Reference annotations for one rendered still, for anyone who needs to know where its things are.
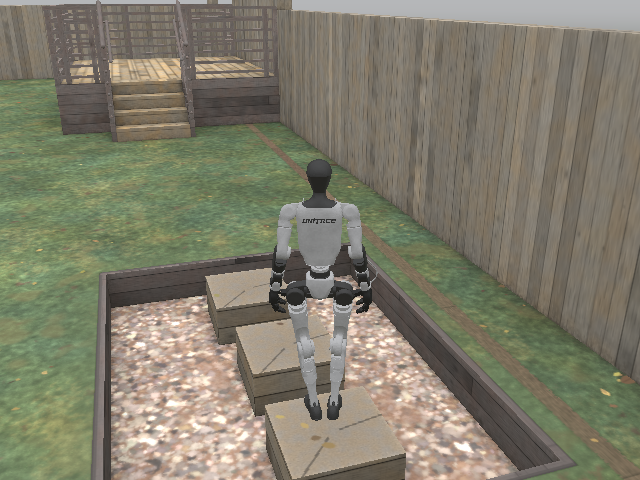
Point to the stairs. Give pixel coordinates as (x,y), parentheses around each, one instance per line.
(150,110)

